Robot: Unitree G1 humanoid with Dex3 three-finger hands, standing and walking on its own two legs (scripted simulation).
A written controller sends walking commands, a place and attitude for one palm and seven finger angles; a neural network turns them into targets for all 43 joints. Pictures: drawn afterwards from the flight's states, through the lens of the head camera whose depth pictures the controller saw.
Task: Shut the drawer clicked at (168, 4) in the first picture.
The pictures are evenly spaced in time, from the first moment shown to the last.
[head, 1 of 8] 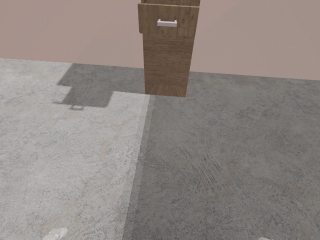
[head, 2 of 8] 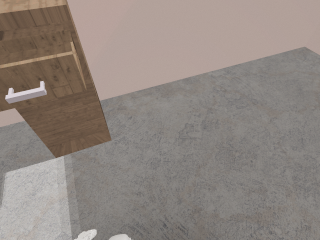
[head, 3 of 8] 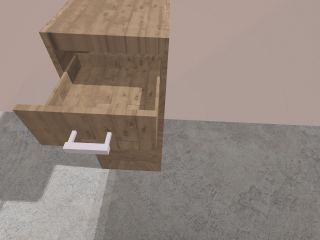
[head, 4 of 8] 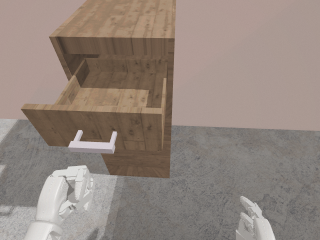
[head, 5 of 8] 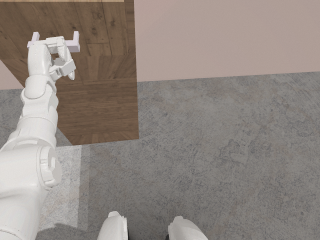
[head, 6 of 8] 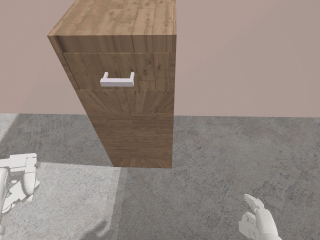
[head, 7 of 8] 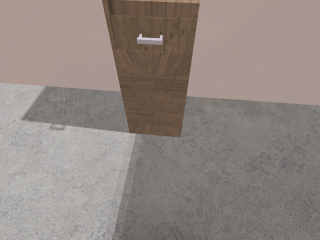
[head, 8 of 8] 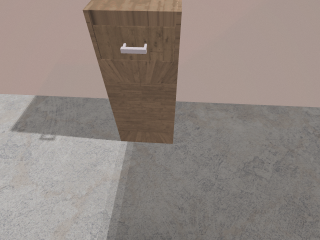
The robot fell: no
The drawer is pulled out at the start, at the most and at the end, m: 0.27 0.27 0.00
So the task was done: yes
